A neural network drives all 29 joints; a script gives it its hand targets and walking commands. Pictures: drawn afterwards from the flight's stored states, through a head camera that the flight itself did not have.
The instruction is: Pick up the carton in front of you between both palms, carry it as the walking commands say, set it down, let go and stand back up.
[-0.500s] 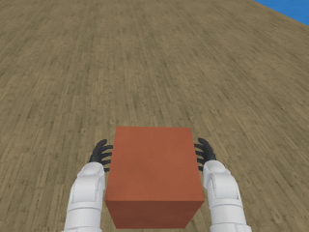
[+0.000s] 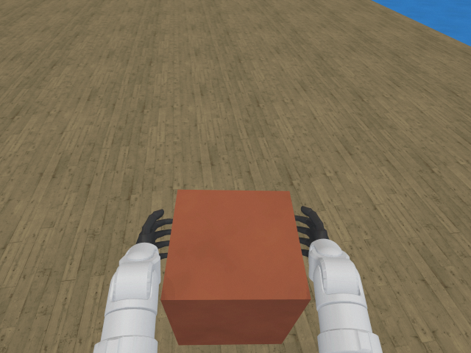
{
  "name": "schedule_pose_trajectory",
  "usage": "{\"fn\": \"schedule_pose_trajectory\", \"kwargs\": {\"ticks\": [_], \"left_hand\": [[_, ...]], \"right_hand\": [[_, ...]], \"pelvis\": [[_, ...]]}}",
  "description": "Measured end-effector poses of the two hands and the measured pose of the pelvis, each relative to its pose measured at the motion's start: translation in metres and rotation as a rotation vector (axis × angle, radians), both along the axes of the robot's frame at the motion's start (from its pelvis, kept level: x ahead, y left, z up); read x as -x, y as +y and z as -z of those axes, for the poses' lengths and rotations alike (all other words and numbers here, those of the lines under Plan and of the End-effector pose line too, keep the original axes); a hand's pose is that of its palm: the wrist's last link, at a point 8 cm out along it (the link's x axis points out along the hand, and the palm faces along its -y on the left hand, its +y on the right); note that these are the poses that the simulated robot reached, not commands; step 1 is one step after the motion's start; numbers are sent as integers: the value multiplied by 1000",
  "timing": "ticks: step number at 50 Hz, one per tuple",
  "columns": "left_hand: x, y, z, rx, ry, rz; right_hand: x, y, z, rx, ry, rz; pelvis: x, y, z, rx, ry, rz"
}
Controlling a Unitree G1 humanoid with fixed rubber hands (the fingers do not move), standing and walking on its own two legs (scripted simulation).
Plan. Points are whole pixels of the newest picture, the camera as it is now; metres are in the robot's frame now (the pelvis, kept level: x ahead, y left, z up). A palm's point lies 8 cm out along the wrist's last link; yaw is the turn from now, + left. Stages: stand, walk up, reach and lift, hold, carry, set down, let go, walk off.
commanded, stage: hold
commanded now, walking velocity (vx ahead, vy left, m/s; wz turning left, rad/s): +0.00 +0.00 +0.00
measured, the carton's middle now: (232, 270) +0.29 +0.00 -0.04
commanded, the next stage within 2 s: set down in 0.50 s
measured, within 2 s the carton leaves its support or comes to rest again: neither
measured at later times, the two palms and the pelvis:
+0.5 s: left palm (149, 243) +0.29 +0.15 +0.05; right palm (319, 239) +0.30 -0.15 +0.05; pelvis +0.01 +0.00 +0.00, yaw +0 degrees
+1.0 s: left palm (169, 255) +0.34 +0.14 -0.07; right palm (307, 257) +0.34 -0.16 -0.07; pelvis +0.01 +0.00 -0.03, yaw +0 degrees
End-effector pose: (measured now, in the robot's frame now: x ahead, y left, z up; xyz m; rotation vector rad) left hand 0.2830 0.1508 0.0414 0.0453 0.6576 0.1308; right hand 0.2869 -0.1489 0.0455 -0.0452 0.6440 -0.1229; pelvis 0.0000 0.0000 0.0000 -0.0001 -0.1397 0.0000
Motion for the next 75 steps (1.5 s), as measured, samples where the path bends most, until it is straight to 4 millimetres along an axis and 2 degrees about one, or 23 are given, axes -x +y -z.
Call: {"fn": "schedule_pose_trajectory", "kwargs": {"ticks": [8, 14, 32, 37, 41, 44, 50, 56, 65, 75], "left_hand": [[5, -2, -3, -1, 3, 7], [4, -3, -6, 5, -5, 1], [-26, -3, -4, 7, 15, -7], [-40, -4, 6, 18, 34, -8], [-53, -6, 28, 36, 55, -11], [-60, -9, 51, 33, 60, 0], [-62, -14, 116, 16, 62, 34], [-65, -18, 173, 29, 29, 25], [-90, -26, 217, 53, -17, 27], [-109, -32, 272, 44, 21, 50]], "right_hand": [[8, -3, -2, -12, 1, 16], [6, -3, -6, -19, -8, 18], [-26, -3, -3, -17, 8, 13], [-38, -4, 6, -29, 26, 28], [-48, -6, 28, -50, 47, 55], [-52, -9, 52, -42, 51, 60], [-48, -14, 115, -18, 53, 66], [-50, -18, 171, -38, 19, 87], [-70, -25, 215, -57, -30, 116], [-82, -32, 272, -65, 8, 140]], "pelvis": [[10, 0, 2, -1, -21, 4], [10, -1, 3, -1, -23, 2], [-20, -2, -1, 0, 10, -3], [-26, -1, 0, 1, 32, -3], [-24, 0, 4, 0, 84, -4], [-20, 1, 9, 0, 153, -2], [-7, 2, 26, -1, 343, 2], [12, 2, 55, -1, 529, -2], [35, -1, 108, -1, 683, -11], [45, -3, 162, -4, 800, -7]]}}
